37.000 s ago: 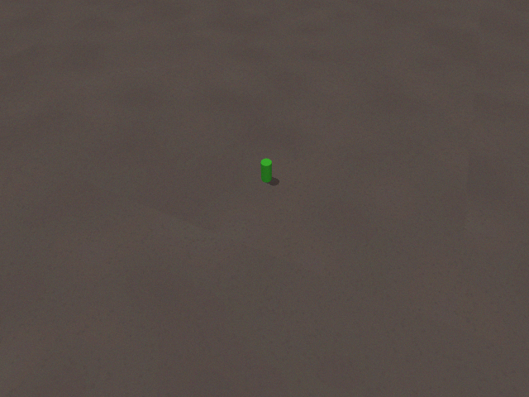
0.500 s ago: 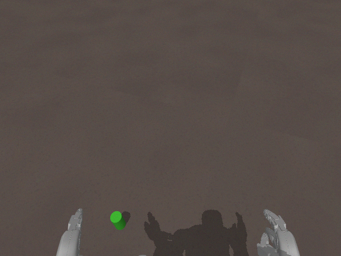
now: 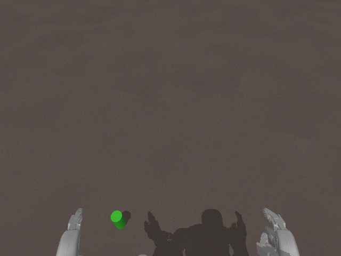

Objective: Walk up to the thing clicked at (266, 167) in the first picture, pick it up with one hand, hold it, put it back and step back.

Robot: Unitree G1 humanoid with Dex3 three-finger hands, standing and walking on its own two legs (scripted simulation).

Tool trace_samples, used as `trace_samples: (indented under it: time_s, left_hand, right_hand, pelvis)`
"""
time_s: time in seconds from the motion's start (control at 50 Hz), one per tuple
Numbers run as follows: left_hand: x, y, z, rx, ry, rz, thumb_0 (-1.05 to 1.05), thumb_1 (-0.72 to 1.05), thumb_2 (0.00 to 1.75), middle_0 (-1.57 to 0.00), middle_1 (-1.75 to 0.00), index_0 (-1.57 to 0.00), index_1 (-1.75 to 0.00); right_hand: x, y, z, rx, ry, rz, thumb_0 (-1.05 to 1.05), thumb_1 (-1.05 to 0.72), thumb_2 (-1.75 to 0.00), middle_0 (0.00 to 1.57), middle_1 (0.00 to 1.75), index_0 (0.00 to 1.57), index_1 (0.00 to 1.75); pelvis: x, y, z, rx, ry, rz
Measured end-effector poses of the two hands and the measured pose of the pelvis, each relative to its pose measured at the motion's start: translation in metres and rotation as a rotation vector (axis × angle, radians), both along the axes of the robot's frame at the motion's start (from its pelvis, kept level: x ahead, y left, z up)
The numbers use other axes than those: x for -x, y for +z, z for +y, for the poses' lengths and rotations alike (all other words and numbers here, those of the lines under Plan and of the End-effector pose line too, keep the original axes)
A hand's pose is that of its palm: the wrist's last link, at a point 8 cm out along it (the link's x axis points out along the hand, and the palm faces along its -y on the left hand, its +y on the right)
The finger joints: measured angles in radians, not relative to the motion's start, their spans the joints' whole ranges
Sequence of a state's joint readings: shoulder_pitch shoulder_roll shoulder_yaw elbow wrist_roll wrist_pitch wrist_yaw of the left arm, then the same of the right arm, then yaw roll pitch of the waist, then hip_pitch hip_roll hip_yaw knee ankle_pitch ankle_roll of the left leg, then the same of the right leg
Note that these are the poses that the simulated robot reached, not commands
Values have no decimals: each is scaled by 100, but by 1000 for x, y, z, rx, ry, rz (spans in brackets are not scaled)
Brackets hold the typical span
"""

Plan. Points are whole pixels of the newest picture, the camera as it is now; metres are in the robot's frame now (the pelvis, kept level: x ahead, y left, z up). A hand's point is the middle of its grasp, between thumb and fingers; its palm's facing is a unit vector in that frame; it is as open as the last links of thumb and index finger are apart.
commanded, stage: home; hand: left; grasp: from above
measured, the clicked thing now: (118, 220) +0.43 +0.29 -0.66
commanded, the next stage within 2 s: stand in 0.02 s
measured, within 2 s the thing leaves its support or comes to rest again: neither
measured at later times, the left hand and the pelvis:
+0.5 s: hand out of the picture +0.08 +0.25 -0.11, palm faces -0.01 -0.93 -0.37, open 11.2 cm; pelvis +0.00 +0.01 +0.04, yaw +0 degrees
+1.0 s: hand out of the picture +0.03 +0.26 -0.10, palm faces -0.01 -0.93 -0.37, open 7.4 cm; pelvis -0.01 +0.00 +0.06, yaw +1 degrees
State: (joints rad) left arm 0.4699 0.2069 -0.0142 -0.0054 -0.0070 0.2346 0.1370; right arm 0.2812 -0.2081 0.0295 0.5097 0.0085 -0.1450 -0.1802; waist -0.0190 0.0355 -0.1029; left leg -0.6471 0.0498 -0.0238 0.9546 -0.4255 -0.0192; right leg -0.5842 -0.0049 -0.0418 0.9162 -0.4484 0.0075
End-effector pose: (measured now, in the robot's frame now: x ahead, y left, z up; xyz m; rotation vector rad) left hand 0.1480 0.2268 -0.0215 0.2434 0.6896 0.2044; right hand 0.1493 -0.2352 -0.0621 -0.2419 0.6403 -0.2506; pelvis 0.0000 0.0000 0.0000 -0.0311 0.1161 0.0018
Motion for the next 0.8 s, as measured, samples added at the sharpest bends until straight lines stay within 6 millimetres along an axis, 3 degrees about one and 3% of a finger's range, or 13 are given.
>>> trace_samples:
  time_s: [0.14,0.26,0.4,0.52,0.64,0.8]
  left_hand:
    - [-1,-3,1,-18,-23,-2,-1,-53,6,-5,-6,-6,-6]
    - [7,-35,27,-58,-105,132,-1,-46,14,-11,-14,-12,-14]
    - [46,-48,59,-66,-29,307,-1,-9,50,-17,-25,-18,-25]
    - [78,-49,71,-60,26,425,-1,34,76,-19,-29,-20,-28]
    - [104,-46,72,-48,51,511,0,69,86,-20,-30,-20,-29]
    - [122,-42,73,-47,73,566,0,86,90,-20,-30,-21,-30]
  right_hand:
    - [-1,-3,-1,12,24,20,1,-91,-90,21,30,21,30]
    - [16,-21,-20,21,124,290,1,-90,-90,21,30,21,30]
    - [50,-16,-44,23,47,425,1,-91,-90,21,30,21,30]
    - [76,-13,-45,13,15,519,1,-91,-90,21,30,21,30]
    - [89,-13,-36,-23,11,571,1,-91,-90,21,30,21,30]
    - [97,-15,-31,-52,11,594,1,-91,-90,21,30,21,30]
  pelvis:
    - [0,1,-1,-4,1,-14]
    - [2,11,-1,-32,5,-85]
    - [-2,25,4,-33,4,-128]
    - [0,38,7,-30,8,-157]
    - [3,49,9,-31,8,-175]
    - [9,55,8,-33,9,-189]
